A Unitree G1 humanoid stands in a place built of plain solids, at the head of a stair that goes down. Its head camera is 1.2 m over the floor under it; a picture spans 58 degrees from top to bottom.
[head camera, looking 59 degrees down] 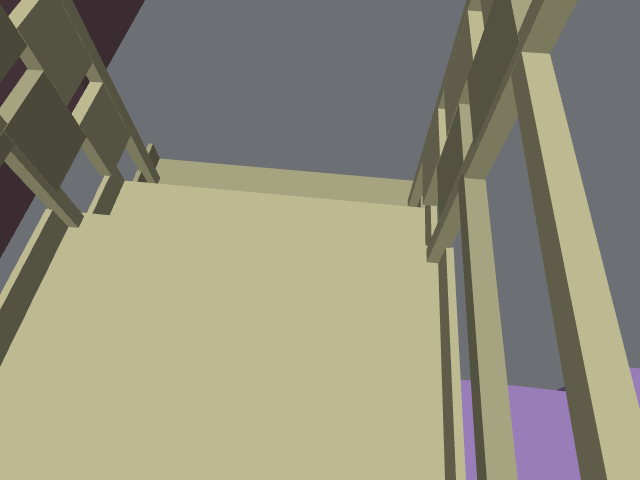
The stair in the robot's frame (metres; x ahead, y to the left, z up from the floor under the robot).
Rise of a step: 0.18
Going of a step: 0.28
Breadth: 1.25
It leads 6 degrees to the right of straight ahead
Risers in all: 3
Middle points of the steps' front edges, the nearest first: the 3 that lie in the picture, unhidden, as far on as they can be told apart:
0.77 0.22 0.00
1.04 0.19 -0.18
1.32 0.16 -0.36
